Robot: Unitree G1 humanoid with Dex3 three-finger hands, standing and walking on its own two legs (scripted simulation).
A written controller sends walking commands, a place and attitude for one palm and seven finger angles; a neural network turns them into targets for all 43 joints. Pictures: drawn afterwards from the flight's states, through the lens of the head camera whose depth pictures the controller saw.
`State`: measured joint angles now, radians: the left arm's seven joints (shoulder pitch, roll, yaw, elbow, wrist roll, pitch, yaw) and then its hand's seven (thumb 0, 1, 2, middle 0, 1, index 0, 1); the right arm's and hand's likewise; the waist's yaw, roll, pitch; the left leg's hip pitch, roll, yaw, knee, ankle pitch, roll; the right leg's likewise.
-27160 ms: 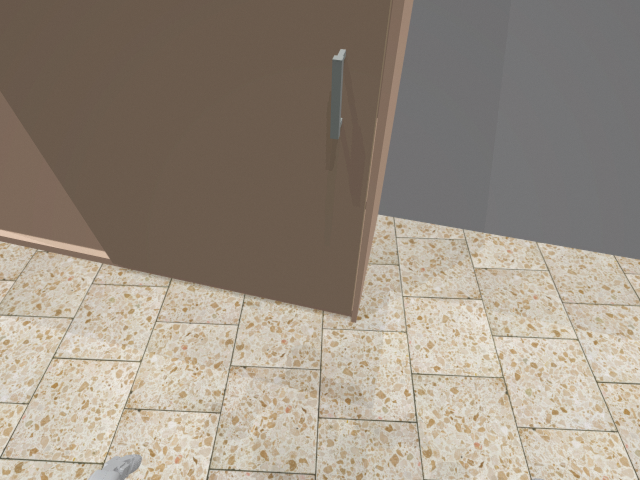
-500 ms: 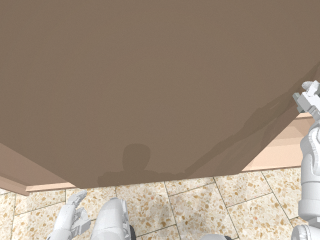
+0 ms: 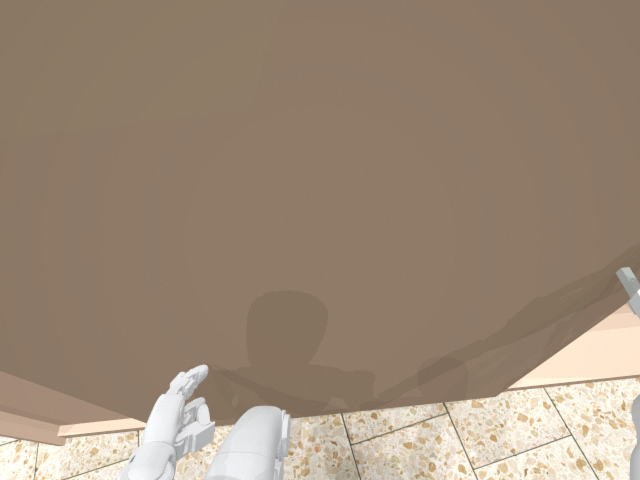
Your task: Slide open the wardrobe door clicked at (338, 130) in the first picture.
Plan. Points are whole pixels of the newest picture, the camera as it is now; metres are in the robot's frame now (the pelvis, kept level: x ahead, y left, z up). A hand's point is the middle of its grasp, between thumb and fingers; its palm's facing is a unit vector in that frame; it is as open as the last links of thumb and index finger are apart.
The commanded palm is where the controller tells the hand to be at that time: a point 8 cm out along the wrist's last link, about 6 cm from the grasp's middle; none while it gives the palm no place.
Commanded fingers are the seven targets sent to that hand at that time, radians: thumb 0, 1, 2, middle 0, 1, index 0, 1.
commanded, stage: stop walking and hold the door there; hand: right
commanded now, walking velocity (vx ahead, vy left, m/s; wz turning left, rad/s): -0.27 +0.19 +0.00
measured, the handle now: out of the picture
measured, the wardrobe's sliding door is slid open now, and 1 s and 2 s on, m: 0.58 0.58 0.58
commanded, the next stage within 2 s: loosen the grip on the handle in 1.08 s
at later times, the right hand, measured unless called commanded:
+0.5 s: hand out of the picture +0.27 -0.37 +0.09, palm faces +0.26 +0.89 -0.37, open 6.5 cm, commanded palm +0.23 -0.38 +0.05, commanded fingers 0.00 -0.90 -0.90 0.45 1.40 0.45 1.40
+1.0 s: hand out of the picture +0.26 -0.35 +0.10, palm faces +0.20 +0.97 -0.12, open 5.9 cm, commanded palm +0.23 -0.37 +0.05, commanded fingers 0.00 -0.90 -0.90 0.45 1.40 0.45 1.40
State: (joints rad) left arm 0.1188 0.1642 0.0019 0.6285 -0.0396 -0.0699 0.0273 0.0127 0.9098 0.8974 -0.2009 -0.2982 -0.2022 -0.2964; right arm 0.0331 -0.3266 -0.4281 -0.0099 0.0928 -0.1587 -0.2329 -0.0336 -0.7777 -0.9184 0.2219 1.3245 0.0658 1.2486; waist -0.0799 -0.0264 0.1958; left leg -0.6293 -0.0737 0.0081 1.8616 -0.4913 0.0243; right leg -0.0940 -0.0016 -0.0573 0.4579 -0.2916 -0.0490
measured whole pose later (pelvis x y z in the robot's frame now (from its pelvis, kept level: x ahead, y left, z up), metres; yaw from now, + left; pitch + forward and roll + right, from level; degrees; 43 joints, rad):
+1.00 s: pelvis -0.10 -0.19 -0.02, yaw +7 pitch -2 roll -2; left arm 0.24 0.24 -0.01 0.70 -0.03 -0.01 0.04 0.01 0.91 0.90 -0.20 -0.30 -0.20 -0.30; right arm -0.16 -0.21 -0.15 0.19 0.10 -0.08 -0.15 -0.03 -0.81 -0.86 0.39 1.36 0.20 1.34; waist -0.03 -0.03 0.04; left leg -0.07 -0.04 0.14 0.51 -0.42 0.11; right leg -0.68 -0.01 0.01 1.50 -0.35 0.03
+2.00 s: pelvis -0.09 -0.24 -0.06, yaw +15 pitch +5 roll +0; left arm 0.27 0.24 0.02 0.62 0.01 -0.05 0.03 0.01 0.91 0.90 -0.20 -0.30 -0.20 -0.30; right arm 0.05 -0.19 -0.15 0.08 0.01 -0.20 -0.24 -0.01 0.55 -0.20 0.30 1.18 0.20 1.09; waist 0.01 -0.03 -0.12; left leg -0.43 -0.03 0.00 0.92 -0.57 0.02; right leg -0.69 -0.07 0.05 0.83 -0.23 0.03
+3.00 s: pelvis -0.13 -0.30 -0.08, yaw +13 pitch +2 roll +4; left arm 0.23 0.19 -0.05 0.51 0.03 -0.07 0.04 0.01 0.91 0.90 -0.20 -0.30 -0.20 -0.30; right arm 0.42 -0.19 -0.07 -0.30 -0.02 -0.19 -0.31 -0.02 0.55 -0.20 0.25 1.15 0.25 1.15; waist -0.03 -0.05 -0.10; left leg -0.49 -0.02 0.03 0.99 -0.55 -0.04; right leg -0.79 -0.04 0.09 0.95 -0.26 0.01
